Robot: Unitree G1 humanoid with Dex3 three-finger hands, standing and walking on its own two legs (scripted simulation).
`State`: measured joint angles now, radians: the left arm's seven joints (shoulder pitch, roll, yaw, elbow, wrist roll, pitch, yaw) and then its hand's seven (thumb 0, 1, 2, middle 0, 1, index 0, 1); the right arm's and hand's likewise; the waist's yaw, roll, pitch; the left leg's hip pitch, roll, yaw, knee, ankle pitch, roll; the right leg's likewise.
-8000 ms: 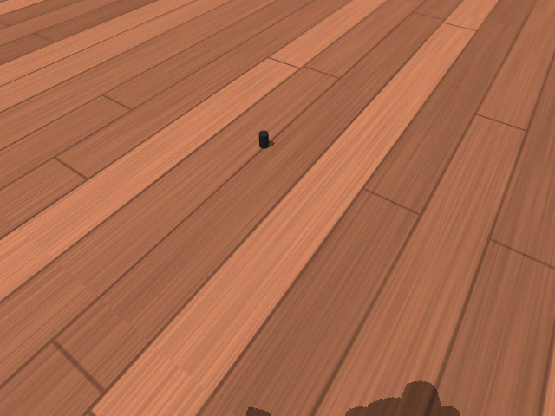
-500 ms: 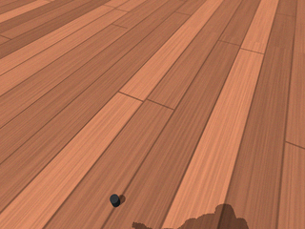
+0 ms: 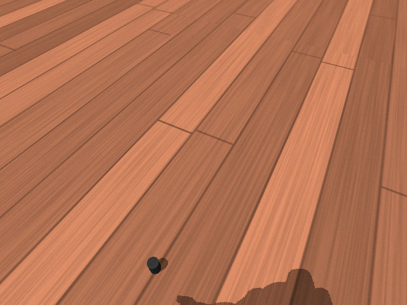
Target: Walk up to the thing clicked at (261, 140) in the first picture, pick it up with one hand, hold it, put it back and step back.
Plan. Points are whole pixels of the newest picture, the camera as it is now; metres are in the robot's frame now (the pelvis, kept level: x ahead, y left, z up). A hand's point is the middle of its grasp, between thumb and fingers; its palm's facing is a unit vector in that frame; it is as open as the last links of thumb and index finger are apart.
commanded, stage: stand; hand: left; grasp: from above
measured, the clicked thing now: (154, 265) +0.39 +0.23 -0.74
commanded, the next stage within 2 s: rise first in 0.94 s
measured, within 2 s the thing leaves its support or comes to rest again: neither
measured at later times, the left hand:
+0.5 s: hand out of the picture +0.08 +0.25 -0.15, palm faces -0.03 -0.94 -0.35, open 7.4 cm
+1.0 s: hand out of the picture +0.08 +0.25 -0.16, palm faces -0.03 -0.94 -0.34, open 7.4 cm
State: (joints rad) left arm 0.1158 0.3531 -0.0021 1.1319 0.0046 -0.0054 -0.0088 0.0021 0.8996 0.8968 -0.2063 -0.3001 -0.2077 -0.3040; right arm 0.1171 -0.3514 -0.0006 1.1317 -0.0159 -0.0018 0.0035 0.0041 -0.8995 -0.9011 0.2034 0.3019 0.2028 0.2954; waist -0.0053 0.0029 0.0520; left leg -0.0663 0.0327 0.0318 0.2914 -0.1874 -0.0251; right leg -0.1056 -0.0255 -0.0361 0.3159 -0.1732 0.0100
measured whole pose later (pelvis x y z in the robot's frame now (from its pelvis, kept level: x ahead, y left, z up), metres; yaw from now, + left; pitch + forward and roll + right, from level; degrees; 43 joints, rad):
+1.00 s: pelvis +0.00 +0.00 +0.00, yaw +0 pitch -2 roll +0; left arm 0.12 0.35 0.00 1.13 0.00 -0.01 -0.01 0.00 0.90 0.90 -0.21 -0.30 -0.21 -0.30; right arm 0.12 -0.35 0.00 1.13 -0.01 0.00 0.00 0.00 -0.90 -0.90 0.20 0.30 0.20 0.30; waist 0.00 0.00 0.05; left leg -0.06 0.03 0.03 0.29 -0.19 -0.02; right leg -0.10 -0.03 -0.04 0.31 -0.18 0.01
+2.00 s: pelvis -0.04 +0.01 -0.18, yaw +1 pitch +27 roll -2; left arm 0.05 0.37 0.09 0.61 0.51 0.04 0.07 -0.01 -0.48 0.96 -0.10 -1.07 -0.11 -1.06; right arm 0.11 -0.27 -0.04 0.57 0.00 -0.20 0.00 0.01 -0.87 -0.89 0.20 0.30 0.20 0.30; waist -0.03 0.00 -0.18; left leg -1.34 0.02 -0.02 1.52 -0.65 -0.01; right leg -1.34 -0.06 -0.03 1.48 -0.61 0.02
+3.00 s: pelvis -0.11 +0.02 -0.41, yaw -2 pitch +34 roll -6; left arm -0.75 0.61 0.07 1.28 1.22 -0.23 0.38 0.00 -0.47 0.98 -0.13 -0.95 -0.14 -0.95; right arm 0.12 -0.27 -0.04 0.76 -0.11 -0.06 0.11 0.00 -0.90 -0.90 0.20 0.30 0.20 0.30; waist -0.16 0.00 -0.10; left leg -2.19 0.00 -0.08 2.28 -0.69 0.01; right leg -2.15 -0.07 -0.03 2.20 -0.64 0.03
